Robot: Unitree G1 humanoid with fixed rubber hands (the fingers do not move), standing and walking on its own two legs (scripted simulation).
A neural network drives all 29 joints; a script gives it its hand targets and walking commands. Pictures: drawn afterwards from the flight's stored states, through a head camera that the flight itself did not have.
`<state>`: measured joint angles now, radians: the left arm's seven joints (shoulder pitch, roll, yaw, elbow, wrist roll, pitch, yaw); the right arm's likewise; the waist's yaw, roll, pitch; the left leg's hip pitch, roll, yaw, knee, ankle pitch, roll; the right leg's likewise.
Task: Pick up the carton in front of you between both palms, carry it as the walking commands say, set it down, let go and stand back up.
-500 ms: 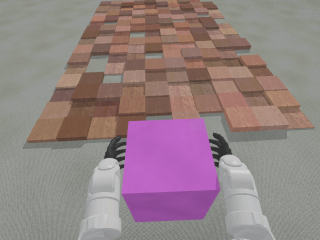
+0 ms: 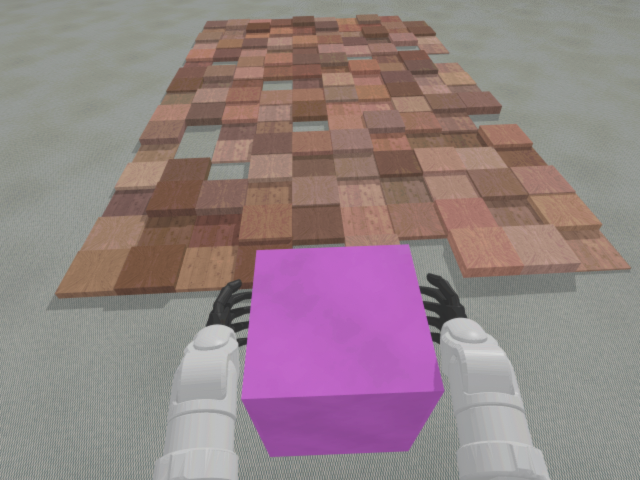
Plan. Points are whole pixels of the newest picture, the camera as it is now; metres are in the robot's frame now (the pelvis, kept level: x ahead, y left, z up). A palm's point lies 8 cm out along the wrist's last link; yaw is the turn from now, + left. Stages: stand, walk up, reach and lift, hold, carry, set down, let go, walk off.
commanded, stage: hold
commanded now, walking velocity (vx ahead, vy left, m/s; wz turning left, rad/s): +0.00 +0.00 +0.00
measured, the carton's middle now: (336, 355) +0.29 +0.00 -0.03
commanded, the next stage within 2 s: carry in 1.08 s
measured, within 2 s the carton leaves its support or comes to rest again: neither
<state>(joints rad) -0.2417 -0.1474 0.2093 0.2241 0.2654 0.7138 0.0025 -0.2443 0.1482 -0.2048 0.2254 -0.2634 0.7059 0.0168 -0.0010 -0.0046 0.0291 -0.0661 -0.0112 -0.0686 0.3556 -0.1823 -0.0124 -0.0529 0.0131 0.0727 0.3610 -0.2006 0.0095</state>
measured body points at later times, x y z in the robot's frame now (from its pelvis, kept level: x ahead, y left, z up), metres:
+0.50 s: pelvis -0.02 +0.00 +0.00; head -0.05 +0.00 +0.45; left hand +0.29 +0.15 +0.04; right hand +0.29 -0.15 +0.04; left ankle +0.02 +0.13 -0.75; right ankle +0.01 -0.13 -0.75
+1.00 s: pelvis +0.00 +0.00 +0.00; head -0.04 +0.00 +0.45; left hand +0.29 +0.15 +0.04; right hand +0.29 -0.15 +0.04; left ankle +0.02 +0.13 -0.75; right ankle +0.01 -0.13 -0.75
